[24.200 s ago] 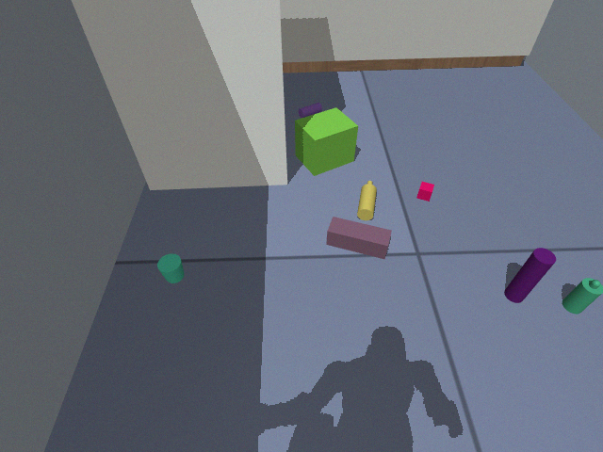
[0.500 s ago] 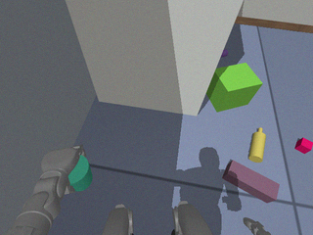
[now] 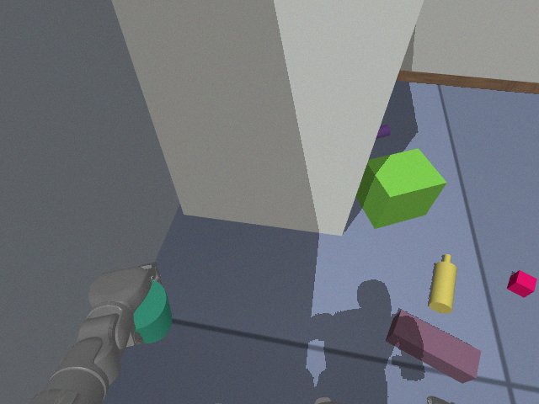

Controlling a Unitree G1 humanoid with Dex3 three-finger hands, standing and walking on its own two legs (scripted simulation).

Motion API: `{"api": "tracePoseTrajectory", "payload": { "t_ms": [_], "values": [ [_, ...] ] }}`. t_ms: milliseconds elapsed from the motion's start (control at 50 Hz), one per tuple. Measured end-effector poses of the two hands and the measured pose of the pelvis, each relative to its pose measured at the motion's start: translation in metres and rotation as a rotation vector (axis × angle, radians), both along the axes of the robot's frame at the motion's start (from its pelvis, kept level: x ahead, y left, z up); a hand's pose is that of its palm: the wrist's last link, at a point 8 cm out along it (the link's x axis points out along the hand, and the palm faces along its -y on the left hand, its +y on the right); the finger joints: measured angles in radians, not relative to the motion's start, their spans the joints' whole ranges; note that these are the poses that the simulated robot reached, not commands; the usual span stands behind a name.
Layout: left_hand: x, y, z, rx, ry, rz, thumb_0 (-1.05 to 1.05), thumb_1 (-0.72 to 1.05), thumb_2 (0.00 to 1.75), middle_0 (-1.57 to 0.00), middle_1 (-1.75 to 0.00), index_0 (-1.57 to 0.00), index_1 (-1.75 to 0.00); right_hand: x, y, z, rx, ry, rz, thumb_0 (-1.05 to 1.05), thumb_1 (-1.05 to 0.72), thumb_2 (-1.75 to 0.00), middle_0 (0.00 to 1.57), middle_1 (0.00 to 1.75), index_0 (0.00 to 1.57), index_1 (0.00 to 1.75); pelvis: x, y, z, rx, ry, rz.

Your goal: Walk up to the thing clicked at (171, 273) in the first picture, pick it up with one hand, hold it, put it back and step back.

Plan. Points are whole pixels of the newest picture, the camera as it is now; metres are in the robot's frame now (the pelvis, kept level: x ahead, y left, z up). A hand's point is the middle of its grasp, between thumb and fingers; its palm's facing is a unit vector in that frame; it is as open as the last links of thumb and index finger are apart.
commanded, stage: lift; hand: left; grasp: from above
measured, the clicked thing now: (146, 314) +0.32 +0.21 -0.13
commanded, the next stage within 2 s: hold in 0.02 s
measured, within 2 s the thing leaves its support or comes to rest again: neither
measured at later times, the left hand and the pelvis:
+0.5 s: hand (123, 293) +0.33 +0.22 -0.04, palm faces -0.44 -0.07 -0.89, open 11.2 cm; pelvis +0.02 +0.00 +0.03, yaw +0 degrees
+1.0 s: hand (117, 296) +0.31 +0.22 -0.02, palm faces -0.45 -0.06 -0.89, open 11.3 cm; pelvis +0.02 +0.00 +0.04, yaw +0 degrees
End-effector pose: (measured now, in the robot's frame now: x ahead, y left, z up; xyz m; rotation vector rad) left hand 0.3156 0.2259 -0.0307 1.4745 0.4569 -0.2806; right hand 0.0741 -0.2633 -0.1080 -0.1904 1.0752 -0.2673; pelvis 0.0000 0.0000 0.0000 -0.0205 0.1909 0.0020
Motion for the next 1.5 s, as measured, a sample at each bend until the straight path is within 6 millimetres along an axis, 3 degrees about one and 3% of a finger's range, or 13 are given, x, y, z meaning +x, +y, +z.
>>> {"api": "tracePoseTrajectory", "payload": {
  "t_ms": [480, 1500],
  "values": [
    [0.015, 0.0, 0.046, 0.008, -0.013, -0.025, -0.02, -0.16, 0.79, -0.67, -0.84, -0.47, -0.8, 0.042, -0.002, 0.032, 0.009, -0.065, 0.007, 0.01, -0.9, -0.9, 0.2, 0.29, 0.2, 0.3, 0.022, 0.002, 0.028, 0.009, -0.076, -0.004],
    [-0.01, -0.007, 0.086, 0.003, -0.009, -0.062, -0.04, -0.18, 0.85, -0.63, -0.92, -0.43, -0.86, 0.064, 0.006, 0.05, 0.05, -0.152, 0.056, 0.01, -0.91, -0.9, 0.2, 0.29, 0.2, 0.3, 0.01, -0.002, 0.043, 0.018, -0.174, -0.005]
  ]
}}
